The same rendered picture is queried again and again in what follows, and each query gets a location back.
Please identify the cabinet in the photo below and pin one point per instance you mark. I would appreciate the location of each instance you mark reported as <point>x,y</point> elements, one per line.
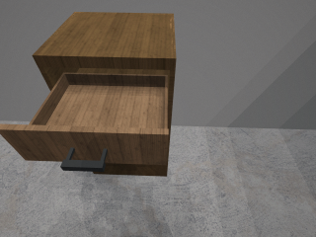
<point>114,43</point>

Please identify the drawer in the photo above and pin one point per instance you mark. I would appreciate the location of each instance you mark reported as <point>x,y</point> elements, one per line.
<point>127,114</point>

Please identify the handle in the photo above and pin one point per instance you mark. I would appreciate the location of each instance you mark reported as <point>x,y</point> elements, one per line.
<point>84,165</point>

